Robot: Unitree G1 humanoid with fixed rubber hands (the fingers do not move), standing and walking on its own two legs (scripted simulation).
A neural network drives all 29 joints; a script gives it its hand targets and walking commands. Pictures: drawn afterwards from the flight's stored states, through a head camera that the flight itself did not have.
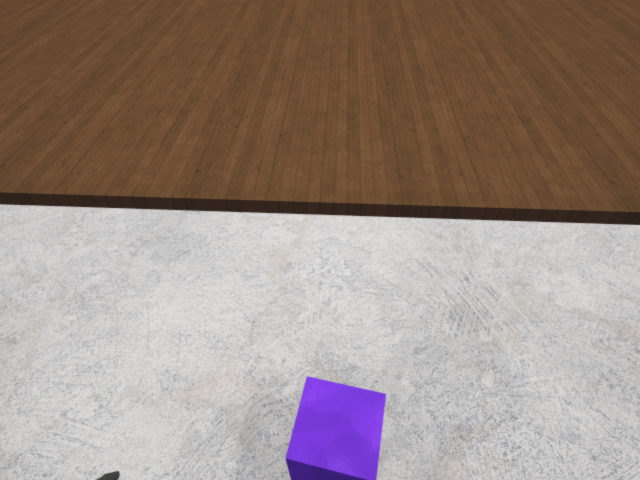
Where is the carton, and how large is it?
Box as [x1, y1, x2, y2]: [285, 376, 385, 479]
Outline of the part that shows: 307,376 285,458 291,479 375,479 385,394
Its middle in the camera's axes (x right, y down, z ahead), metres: +0.04 +0.54 +1.04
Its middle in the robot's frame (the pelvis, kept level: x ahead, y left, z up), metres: +0.37 -0.01 -0.66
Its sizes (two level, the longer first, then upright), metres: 0.210 0.200 0.250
